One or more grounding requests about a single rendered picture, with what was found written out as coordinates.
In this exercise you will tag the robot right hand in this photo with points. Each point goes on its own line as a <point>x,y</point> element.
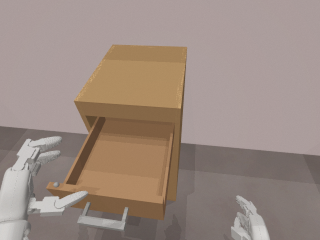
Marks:
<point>254,226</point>

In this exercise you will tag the cabinet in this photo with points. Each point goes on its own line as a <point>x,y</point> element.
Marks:
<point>139,82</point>

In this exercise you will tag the drawer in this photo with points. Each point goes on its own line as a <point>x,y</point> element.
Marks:
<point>122,163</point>

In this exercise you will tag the robot left hand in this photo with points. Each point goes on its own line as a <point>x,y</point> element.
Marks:
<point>17,185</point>

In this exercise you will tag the handle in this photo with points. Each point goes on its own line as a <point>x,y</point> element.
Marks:
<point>102,222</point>

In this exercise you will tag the left robot forearm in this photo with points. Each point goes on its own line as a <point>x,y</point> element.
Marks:
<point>15,230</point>

